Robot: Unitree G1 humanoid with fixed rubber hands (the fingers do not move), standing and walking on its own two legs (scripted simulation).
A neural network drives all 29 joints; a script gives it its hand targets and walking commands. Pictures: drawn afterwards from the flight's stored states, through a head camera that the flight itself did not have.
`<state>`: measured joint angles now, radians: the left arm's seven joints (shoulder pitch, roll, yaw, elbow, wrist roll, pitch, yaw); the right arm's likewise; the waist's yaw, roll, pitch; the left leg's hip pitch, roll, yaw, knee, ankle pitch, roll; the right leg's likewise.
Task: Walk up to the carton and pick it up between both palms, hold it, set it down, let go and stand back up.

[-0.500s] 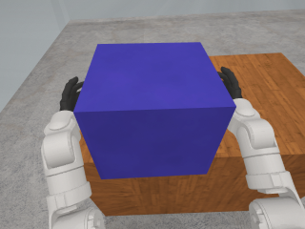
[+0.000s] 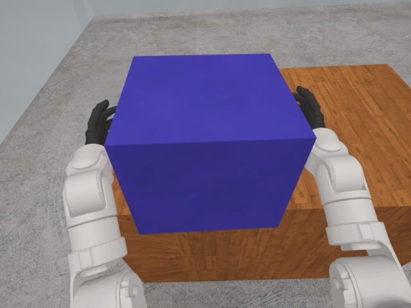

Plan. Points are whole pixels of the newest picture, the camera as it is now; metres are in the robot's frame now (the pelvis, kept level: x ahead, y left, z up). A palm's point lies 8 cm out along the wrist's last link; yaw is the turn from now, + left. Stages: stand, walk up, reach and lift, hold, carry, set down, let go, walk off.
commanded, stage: set down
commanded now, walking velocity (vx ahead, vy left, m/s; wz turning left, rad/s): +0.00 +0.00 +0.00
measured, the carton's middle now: (206, 141) +0.41 +0.00 +0.10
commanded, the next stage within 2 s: none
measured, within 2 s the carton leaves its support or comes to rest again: neither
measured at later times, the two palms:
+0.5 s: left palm (109, 139) +0.39 +0.18 +0.15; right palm (307, 125) +0.39 -0.20 +0.14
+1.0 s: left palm (116, 134) +0.42 +0.18 +0.13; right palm (302, 117) +0.42 -0.20 +0.13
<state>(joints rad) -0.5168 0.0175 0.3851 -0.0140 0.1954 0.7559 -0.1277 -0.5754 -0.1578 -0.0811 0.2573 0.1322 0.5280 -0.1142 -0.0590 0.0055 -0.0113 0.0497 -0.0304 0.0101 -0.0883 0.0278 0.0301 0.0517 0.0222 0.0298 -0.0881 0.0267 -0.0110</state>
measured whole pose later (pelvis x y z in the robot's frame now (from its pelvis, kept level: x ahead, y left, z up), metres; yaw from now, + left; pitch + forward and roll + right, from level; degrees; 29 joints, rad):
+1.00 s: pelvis +0.02 -0.01 +0.00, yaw +2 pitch +8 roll +0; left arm -0.63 0.03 0.41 0.29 0.19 0.52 -0.08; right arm -0.72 -0.11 -0.23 0.55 -0.06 0.33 0.01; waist -0.07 0.02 -0.09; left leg -0.08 -0.03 -0.02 -0.09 0.03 0.02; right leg -0.07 0.03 0.00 -0.09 0.02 -0.02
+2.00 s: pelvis +0.03 +0.00 -0.01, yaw +3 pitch +18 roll +0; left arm -0.77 0.07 0.39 0.70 0.15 0.21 -0.03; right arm -0.81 -0.09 -0.44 0.72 -0.24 0.16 0.07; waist -0.06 0.05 -0.20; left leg -0.28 -0.04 -0.03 -0.09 0.05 0.03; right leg -0.26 0.02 -0.01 -0.09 0.03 -0.02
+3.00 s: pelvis +0.01 +0.00 -0.01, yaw +2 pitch +22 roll +0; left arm -0.85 0.12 0.40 0.96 0.13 -0.03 -0.03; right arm -0.84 -0.06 -0.54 0.79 -0.33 0.03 0.08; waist -0.03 0.06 -0.24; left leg -0.37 -0.03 -0.03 -0.09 0.08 0.03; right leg -0.36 0.02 -0.01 -0.09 0.07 -0.02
